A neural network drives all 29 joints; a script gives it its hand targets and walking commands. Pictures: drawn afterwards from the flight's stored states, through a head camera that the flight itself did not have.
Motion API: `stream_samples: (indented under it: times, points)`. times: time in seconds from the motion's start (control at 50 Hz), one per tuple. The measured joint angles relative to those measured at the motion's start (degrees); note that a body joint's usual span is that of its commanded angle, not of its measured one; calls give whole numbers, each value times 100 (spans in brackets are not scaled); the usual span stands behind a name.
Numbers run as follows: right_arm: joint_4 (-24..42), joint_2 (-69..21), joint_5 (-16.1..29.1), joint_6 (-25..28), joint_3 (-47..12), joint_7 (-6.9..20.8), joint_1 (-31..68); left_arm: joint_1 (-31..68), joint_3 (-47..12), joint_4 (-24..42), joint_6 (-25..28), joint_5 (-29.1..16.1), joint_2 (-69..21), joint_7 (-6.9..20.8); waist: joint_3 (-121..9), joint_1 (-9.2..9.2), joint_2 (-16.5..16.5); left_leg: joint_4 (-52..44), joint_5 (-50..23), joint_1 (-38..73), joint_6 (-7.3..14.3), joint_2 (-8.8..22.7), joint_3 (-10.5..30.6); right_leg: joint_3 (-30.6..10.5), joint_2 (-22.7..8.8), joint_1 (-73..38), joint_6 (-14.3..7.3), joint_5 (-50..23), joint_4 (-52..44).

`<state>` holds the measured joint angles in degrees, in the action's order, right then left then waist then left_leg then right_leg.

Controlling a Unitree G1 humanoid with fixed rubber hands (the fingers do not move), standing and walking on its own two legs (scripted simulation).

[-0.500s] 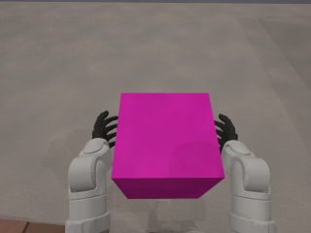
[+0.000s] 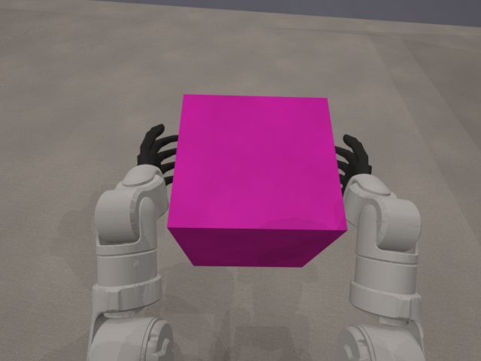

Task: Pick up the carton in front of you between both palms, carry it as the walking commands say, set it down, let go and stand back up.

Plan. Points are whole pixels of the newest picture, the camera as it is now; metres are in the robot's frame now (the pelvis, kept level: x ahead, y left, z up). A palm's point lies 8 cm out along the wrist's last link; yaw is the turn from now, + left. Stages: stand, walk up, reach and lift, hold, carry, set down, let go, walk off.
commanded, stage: carry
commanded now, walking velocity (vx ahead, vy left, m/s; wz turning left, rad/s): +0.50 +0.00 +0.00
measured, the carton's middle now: (251, 193) +0.37 +0.01 +0.10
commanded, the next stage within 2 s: none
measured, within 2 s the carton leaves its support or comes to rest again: neither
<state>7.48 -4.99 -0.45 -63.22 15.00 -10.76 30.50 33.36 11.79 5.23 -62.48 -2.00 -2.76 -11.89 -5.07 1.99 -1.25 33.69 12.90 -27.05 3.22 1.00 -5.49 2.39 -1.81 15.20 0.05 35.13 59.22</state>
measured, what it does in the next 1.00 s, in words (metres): walks ahead: right foot, then left foot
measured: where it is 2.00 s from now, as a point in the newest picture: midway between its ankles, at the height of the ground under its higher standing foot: (253, 168)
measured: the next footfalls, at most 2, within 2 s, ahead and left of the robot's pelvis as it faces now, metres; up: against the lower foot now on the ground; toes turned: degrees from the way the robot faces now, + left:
right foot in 0.38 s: +0.43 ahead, -0.07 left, +0.00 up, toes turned -5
left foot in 0.90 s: +0.78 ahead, +0.08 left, +0.00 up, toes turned +10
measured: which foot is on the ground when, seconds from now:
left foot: down 0.00-0.38, up 0.40-0.88, down 0.90-1.00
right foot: up 0.00-0.36, down 0.38-0.92, up 0.94-1.00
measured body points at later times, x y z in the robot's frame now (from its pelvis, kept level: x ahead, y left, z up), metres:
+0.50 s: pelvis +0.33 -0.03 +0.01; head +0.38 -0.03 +0.45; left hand +0.66 +0.14 +0.08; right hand +0.67 -0.16 +0.06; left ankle +0.19 +0.09 -0.63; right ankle +0.39 -0.07 -0.72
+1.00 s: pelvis +0.68 +0.00 +0.01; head +0.68 +0.00 +0.46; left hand +0.96 +0.14 +0.09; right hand +0.95 -0.16 +0.08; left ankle +0.74 +0.08 -0.72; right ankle +0.50 -0.08 -0.62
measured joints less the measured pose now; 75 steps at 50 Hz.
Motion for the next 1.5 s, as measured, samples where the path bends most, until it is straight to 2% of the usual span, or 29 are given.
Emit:
stream_samples:
  times: [0.04,0.06,0.12,0.18,0.24,0.34,0.38,0.4,0.44,0.46,0.5,0.7,0.78,0.86,0.9,0.92,0.96,0.98,1.02,1.08,1.16,1.28,1.34,1.36,1.38,1.4,1.44,1.46,1.5]
  points:
    - [-1,-83,59,-96,-26,-4,5,-15,108,52,-139,-104,51,-2,121,-136,-9,221,132,45,34,-44,-1,-117,100,685,-59,-227,1170]
    - [35,-119,62,-141,-14,-18,-36,-21,172,77,-200,-105,6,-4,185,-186,-3,202,187,128,42,-60,14,-90,109,1003,-91,-415,1403]
    - [168,-206,74,-164,70,-23,-162,-66,329,196,-246,33,-220,31,355,-275,-32,-85,361,488,70,-109,32,-17,19,1827,-145,-991,1199]
    - [187,-258,58,-41,96,46,-264,-229,356,308,-112,215,-373,120,438,-375,-60,-432,494,909,55,-156,53,-16,-97,2406,-113,-1476,442]
    - [110,-294,70,82,75,73,-417,-484,357,365,15,325,-483,188,449,-482,-48,-807,655,1421,-1,-181,107,40,-128,2590,-97,-2115,-800]
    - [2,-260,133,276,-45,96,-646,-820,299,411,205,390,-564,214,439,-517,27,-1037,1185,2329,-164,-153,169,503,111,2048,-295,-3290,-2820]
    - [-11,-176,143,322,-78,117,-724,-846,230,302,306,430,-593,240,425,-430,76,-228,1546,2360,-230,-112,208,716,228,1548,-437,-3345,-3219]
    - [-71,-98,155,358,-100,137,-708,-834,202,218,388,467,-608,246,455,-366,189,613,1515,2086,-239,-24,275,780,283,1541,-580,-3118,-2956]
    - [-175,-3,172,399,-144,152,-721,-827,148,67,470,509,-601,249,545,-243,220,2380,1437,1341,-227,-95,502,806,297,1430,-737,-2679,-2645]
    - [-219,-14,155,408,-153,154,-748,-872,141,26,485,508,-593,250,576,-193,188,2955,1356,987,-200,-123,528,793,291,1294,-738,-2574,-2683]
    - [-276,-114,78,423,-139,161,-805,-1003,164,-4,517,466,-582,253,614,-120,133,3350,1108,380,-171,-69,476,769,288,959,-717,-2491,-2946]
    - [141,-311,-159,554,-286,200,-1025,-1186,130,262,671,170,-455,276,399,9,57,1542,-165,-1124,-323,286,209,585,296,-678,-632,-2010,-4131]
    - [573,-320,-146,359,-385,200,-1342,-1422,9,613,483,181,-524,278,158,-29,84,520,-797,-1037,-293,219,-62,493,311,-1389,-514,-1638,-4438]
    - [1077,-335,-94,77,-509,201,-1755,-1821,-157,1126,191,237,-619,281,-3,-97,62,-529,-1262,-497,-123,-23,-480,413,284,-2037,-372,-1058,-4340]
    - [1194,-300,-96,-68,-666,200,-1920,-2055,-293,1338,25,261,-538,281,-49,-159,5,-854,-1175,5,-34,-163,-683,361,198,-2029,-271,-635,-3429]
    - [1170,-290,-112,-103,-753,198,-1975,-2151,-288,1396,-45,262,-523,281,-66,-210,-102,-618,-923,20,75,-206,-752,330,58,-1666,-194,-762,-2458]
    - [1149,-275,-124,-219,-871,198,-2079,-2368,-322,1510,-174,281,-500,281,-36,-300,-118,-413,-510,143,222,-187,-796,17,100,-632,-122,-937,-275]
    - [1192,-265,-125,-280,-922,198,-2179,-2481,-377,1570,-236,292,-482,281,-8,-326,-89,-500,-437,293,223,-170,-789,-50,125,-158,-135,-1020,446]
    - [1381,-243,-106,-365,-999,198,-2442,-2676,-522,1719,-347,316,-462,283,38,-354,-42,-830,-408,658,156,-151,-748,-27,31,602,-140,-1316,899]
    - [1741,-231,-78,-387,-1082,198,-2798,-2917,-710,1988,-398,340,-454,302,33,-376,19,-1345,-363,1196,76,-110,-642,65,-224,1359,-52,-1705,232]
    - [2030,-239,-57,-400,-1177,207,-3093,-3234,-850,2297,-410,376,-455,381,-129,-361,76,-1870,-208,1865,-68,-25,-512,193,-463,1821,104,-2290,-1349]
    - [2262,-244,-88,-569,-1297,222,-3192,-3456,-865,2629,-550,381,-465,386,-304,-273,59,-2070,418,2804,-396,103,-410,549,-486,1751,74,-3230,-2883]
    - [2359,-241,-127,-660,-1309,224,-3152,-3391,-848,2684,-626,359,-458,387,-340,-258,95,-1564,1073,3086,-620,247,-308,839,-361,1324,-2,-3044,-3252]
    - [2357,-234,-135,-682,-1264,225,-3106,-3333,-866,2619,-611,358,-457,387,-340,-222,196,-1064,1396,3009,-654,390,-266,938,-286,1250,-152,-3211,-3170]
    - [2297,-227,-138,-702,-1190,225,-3052,-3246,-889,2464,-578,369,-455,386,-327,-181,310,-238,1449,2692,-613,557,-187,1026,-231,1291,-292,-3098,-2874]
    - [2221,-226,-146,-728,-1123,225,-3014,-3163,-904,2298,-568,378,-452,386,-293,-135,336,766,1424,2244,-557,570,6,1066,-222,1287,-384,-2887,-2690]
    - [2103,-227,-166,-787,-1071,226,-2995,-3120,-905,2107,-585,388,-454,385,-206,-102,309,2466,1286,1299,-397,432,272,1108,-229,1080,-447,-2625,-2773]
    - [2067,-228,-173,-797,-1086,226,-3007,-3155,-896,2089,-588,387,-456,385,-164,-99,296,2943,1109,899,-324,397,291,1126,-225,914,-406,-2622,-2947]
    - [2052,-231,-179,-762,-1142,228,-3057,-3254,-879,2136,-562,377,-461,386,-100,-84,281,3142,704,292,-257,424,227,1146,-183,549,-389,-2627,-3341]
